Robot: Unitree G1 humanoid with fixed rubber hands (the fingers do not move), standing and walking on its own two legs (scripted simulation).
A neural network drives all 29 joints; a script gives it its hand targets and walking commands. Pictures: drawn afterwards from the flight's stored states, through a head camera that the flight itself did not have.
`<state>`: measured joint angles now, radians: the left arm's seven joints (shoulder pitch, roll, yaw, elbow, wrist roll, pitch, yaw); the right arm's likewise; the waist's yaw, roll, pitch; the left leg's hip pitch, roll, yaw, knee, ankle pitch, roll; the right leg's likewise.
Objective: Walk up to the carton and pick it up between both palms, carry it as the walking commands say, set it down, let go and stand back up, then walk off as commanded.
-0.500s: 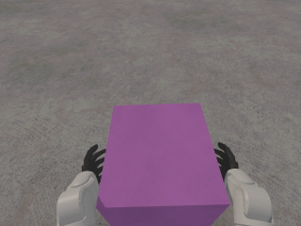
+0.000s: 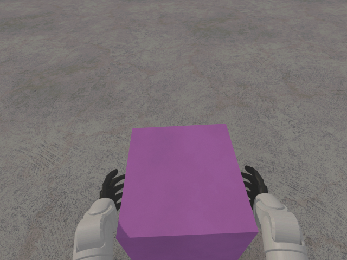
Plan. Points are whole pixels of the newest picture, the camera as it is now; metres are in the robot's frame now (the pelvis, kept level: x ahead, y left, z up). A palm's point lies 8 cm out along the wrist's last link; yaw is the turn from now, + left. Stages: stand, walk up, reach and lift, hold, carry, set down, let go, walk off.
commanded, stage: carry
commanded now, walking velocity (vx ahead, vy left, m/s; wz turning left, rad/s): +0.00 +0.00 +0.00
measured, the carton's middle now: (182, 196) +0.29 +0.01 -0.05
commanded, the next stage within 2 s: hold in 1.22 s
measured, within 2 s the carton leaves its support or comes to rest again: neither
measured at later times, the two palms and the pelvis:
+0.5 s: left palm (128, 200) +0.25 +0.13 +0.03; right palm (277, 196) +0.26 -0.21 +0.01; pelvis +0.00 -0.05 +0.00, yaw +1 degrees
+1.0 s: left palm (134, 200) +0.26 +0.12 +0.02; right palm (280, 193) +0.27 -0.23 +0.01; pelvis +0.00 -0.06 -0.01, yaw +1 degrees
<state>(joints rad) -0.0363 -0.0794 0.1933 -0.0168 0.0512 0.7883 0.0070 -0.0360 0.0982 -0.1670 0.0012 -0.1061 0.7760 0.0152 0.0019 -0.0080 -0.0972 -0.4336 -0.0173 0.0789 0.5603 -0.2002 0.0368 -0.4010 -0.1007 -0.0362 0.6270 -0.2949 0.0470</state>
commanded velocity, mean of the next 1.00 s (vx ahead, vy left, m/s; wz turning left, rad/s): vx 0.00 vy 0.00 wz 0.00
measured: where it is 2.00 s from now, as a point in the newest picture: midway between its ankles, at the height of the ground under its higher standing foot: outside the picture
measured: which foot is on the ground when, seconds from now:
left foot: down 0.00-1.00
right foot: down 0.00-1.00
